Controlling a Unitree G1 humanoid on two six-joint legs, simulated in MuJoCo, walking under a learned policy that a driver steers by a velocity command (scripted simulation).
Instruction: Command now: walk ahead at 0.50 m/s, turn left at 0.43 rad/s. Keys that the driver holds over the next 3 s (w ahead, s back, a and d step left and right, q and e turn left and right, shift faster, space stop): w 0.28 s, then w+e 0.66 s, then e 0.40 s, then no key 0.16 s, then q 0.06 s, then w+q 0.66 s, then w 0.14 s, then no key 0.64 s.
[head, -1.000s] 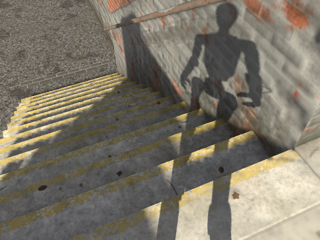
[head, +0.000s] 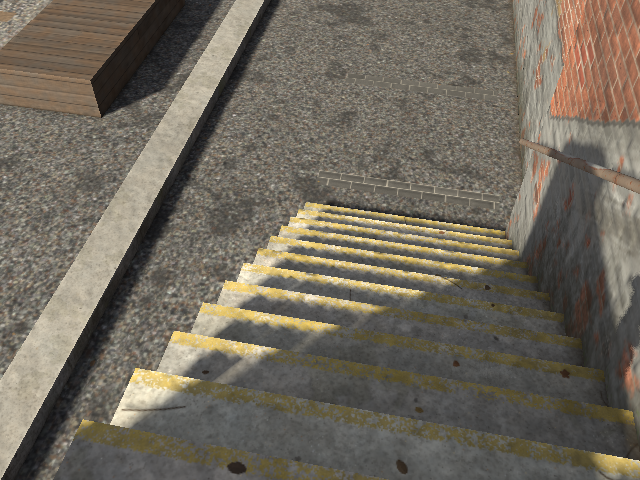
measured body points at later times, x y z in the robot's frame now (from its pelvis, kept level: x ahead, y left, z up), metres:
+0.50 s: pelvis +0.23 -0.04 -0.17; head +0.23 -0.04 +0.28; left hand +0.21 +0.22 -0.31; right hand +0.24 -0.28 -0.32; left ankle +0.14 +0.11 -0.62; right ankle +0.23 -0.11 -0.90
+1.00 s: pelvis +0.49 +0.00 -0.35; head +0.48 +0.00 +0.10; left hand +0.52 +0.22 -0.49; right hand +0.51 -0.27 -0.47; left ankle +0.54 +0.06 -1.08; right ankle +0.38 -0.13 -0.81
